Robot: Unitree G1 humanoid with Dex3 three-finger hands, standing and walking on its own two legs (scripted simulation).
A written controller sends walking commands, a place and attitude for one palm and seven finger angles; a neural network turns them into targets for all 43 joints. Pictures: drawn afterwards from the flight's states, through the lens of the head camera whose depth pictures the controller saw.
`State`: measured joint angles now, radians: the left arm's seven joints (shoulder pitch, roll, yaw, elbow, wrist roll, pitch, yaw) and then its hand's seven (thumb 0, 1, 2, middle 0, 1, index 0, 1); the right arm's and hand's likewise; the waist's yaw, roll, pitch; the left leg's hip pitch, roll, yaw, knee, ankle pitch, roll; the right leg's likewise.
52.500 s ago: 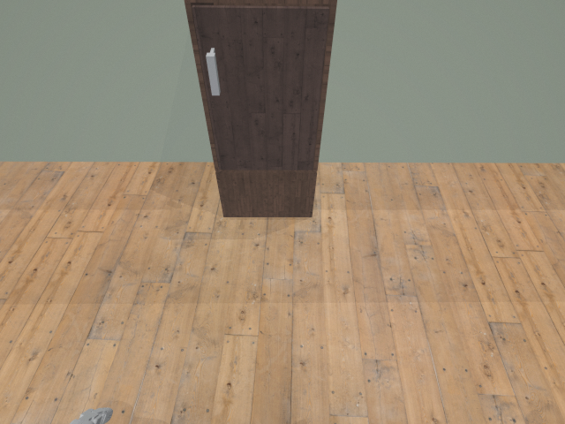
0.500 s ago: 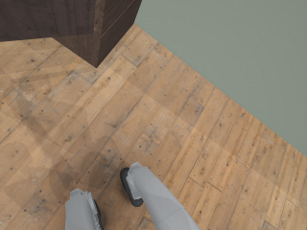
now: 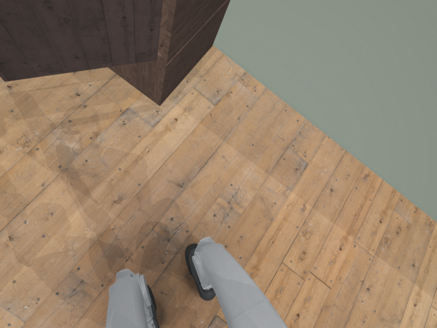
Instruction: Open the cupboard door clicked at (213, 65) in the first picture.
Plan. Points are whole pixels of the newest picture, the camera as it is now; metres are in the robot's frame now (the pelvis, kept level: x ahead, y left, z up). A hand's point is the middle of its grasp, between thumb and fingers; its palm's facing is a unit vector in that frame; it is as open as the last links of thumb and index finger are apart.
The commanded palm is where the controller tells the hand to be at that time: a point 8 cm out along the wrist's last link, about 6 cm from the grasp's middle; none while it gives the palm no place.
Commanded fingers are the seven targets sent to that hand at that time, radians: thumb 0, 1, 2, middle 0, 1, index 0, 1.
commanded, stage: pull the door open along its arc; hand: left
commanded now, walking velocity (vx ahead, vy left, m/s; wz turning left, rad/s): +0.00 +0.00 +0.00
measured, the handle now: out of the picture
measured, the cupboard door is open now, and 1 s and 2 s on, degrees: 54 94 93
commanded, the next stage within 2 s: open thumb and fingers to let go in 0.98 s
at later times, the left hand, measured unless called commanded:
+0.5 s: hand out of the picture +0.54 +0.17 +0.09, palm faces +0.34 -0.94 +0.03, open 6.1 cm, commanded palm +0.48 +0.20 +0.08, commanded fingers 0.00 0.90 0.90 -0.40 -1.35 -0.40 -1.35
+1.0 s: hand (85, 87) +0.46 +0.08 +0.09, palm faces +0.51 -0.86 +0.00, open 6.3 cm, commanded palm +0.41 +0.10 +0.08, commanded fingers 0.00 0.90 0.90 -0.40 -1.35 -0.40 -1.35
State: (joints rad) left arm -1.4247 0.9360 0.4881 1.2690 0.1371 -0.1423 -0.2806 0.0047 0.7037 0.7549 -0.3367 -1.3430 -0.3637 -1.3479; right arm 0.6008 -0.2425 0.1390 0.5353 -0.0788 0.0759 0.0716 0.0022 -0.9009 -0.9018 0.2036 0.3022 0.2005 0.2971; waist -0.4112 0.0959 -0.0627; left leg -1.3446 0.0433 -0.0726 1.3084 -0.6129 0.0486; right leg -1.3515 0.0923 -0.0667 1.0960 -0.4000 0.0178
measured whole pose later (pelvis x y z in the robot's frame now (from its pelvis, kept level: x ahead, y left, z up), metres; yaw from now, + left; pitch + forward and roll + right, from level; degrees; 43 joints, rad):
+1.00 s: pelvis -0.01 -0.05 +0.04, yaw +7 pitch +24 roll -1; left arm -0.78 0.01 0.15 1.05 0.11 -0.55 0.66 -0.02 0.68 0.74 -0.32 -1.33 -0.29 -1.32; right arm 0.37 -0.22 -0.04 0.73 -0.12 -0.03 0.10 0.01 -0.90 -0.90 0.20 0.30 0.20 0.30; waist -0.13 0.03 -0.18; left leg -1.00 -0.01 -0.05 1.11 -0.52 -0.01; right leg -1.07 0.03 -0.04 1.06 -0.40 -0.04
